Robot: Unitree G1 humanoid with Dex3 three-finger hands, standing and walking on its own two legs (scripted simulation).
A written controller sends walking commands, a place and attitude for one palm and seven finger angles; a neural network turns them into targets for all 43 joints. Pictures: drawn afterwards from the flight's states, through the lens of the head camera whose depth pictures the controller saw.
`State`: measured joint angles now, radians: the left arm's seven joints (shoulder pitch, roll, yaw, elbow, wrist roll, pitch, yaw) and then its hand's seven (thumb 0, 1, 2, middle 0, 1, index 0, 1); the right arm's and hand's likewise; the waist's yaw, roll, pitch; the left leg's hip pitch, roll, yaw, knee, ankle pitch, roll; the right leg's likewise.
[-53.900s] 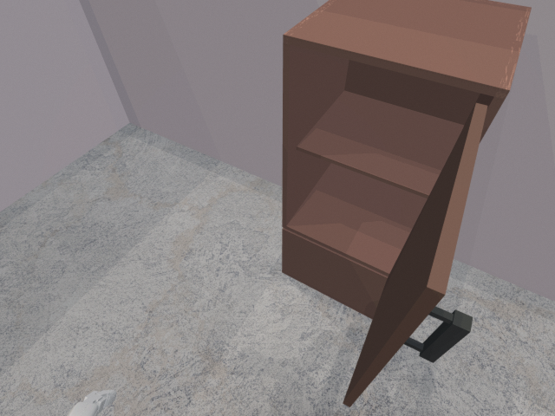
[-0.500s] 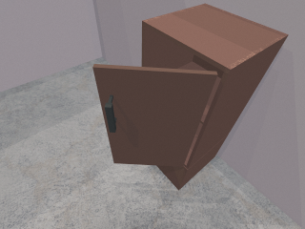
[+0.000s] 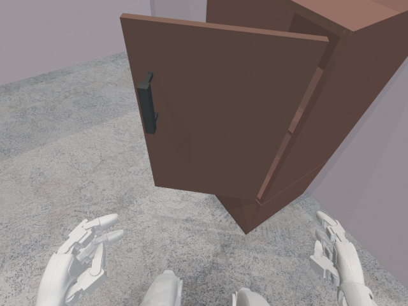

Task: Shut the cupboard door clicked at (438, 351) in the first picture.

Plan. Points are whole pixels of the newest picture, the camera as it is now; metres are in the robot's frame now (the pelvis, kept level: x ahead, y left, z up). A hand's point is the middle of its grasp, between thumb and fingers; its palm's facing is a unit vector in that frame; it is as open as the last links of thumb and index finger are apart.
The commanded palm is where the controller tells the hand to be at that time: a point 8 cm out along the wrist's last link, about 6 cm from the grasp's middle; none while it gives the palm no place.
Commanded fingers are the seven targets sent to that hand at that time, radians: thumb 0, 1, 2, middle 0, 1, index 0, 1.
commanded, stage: raise the hand and make a fist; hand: left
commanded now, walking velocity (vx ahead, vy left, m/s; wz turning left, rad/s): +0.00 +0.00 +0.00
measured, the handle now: (150, 103) +0.50 +0.17 +0.10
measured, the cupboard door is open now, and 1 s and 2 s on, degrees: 48 48 48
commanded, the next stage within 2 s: bring the fist close to the handle in 1.46 s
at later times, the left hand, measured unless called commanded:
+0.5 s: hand (103, 236) +0.22 +0.19 +0.07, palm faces -0.04 -1.00 -0.02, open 3.7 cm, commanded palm +0.19 +0.24 +0.08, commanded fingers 0.00 0.90 0.90 -1.08 -1.26 -1.08 -1.26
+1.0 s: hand (93, 215) +0.24 +0.21 +0.09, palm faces -0.04 -1.00 -0.05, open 3.1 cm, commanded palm +0.22 +0.26 +0.10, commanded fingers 0.00 0.90 0.90 -1.30 -1.50 -1.30 -1.50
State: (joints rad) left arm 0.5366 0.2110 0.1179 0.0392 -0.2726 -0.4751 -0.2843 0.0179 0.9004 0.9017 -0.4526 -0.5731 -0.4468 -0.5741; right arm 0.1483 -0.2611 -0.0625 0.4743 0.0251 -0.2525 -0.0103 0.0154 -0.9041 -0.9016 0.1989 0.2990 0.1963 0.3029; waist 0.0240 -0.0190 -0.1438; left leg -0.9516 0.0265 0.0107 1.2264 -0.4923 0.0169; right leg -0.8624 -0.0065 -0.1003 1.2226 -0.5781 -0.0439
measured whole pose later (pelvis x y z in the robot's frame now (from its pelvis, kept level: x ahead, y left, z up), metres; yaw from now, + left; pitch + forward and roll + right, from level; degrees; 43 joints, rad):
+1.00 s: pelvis +0.02 +0.02 +0.03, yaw +0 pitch +12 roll -3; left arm 0.41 0.26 0.13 -0.08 -0.28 -0.34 -0.25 0.02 0.90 0.90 -1.28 -1.48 -1.28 -1.48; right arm 0.25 -0.23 0.04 0.48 0.03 -0.16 -0.04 0.02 -0.90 -0.90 0.20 0.30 0.20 0.30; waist 0.00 0.05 -0.13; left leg -0.83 0.02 0.01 1.09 -0.46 0.05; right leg -0.72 0.00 -0.10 1.03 -0.51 -0.01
